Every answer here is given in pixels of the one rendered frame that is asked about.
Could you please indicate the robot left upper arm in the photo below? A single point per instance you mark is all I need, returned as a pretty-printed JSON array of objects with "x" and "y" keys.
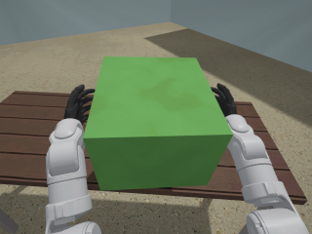
[{"x": 87, "y": 227}]

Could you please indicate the robot right upper arm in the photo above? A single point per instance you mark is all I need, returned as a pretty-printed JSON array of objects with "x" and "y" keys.
[{"x": 274, "y": 221}]

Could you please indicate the robot right hand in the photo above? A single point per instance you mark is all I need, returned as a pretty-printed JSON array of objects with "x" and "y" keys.
[{"x": 225, "y": 100}]

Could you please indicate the robot left forearm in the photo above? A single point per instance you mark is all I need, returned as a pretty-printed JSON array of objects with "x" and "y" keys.
[{"x": 66, "y": 175}]

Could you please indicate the carton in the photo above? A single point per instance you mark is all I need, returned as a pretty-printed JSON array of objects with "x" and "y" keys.
[{"x": 154, "y": 123}]

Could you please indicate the robot left hand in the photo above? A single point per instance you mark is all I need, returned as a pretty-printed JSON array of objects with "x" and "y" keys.
[{"x": 75, "y": 108}]

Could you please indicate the robot right forearm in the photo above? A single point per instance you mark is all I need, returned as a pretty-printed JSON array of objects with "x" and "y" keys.
[{"x": 261, "y": 186}]

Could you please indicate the table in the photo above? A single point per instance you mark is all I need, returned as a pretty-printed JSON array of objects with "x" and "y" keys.
[{"x": 27, "y": 120}]

